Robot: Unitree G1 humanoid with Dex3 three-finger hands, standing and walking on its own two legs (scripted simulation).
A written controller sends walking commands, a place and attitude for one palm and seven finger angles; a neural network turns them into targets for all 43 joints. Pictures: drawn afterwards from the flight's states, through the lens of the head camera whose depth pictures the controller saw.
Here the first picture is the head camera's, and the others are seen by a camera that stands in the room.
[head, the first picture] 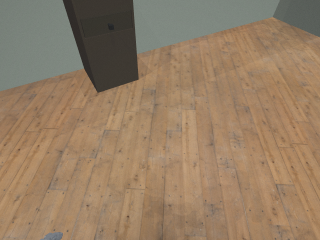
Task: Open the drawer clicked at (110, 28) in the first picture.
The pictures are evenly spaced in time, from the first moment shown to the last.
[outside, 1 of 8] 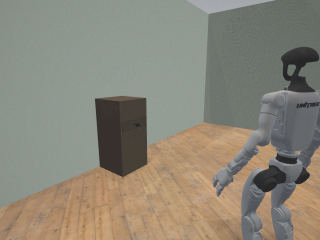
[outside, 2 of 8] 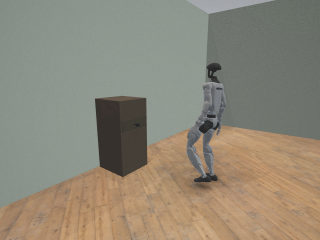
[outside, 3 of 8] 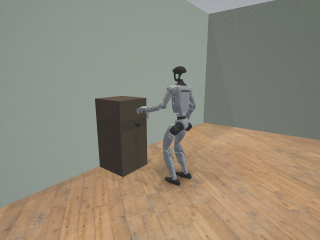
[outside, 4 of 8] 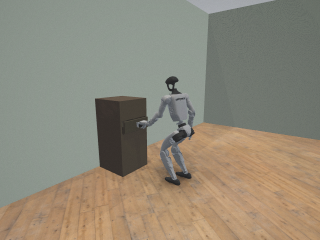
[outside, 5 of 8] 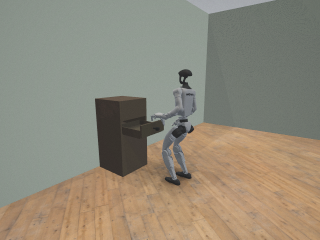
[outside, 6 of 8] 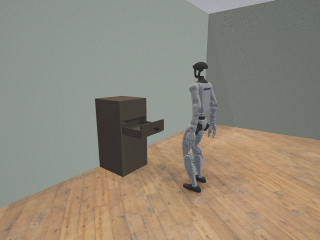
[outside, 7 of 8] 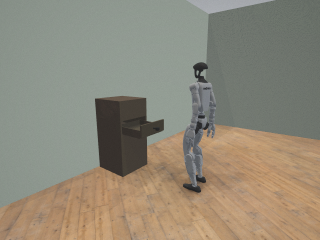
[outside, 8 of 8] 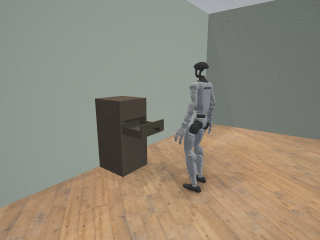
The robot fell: no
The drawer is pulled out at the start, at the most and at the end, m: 0.00 0.30 0.30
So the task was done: yes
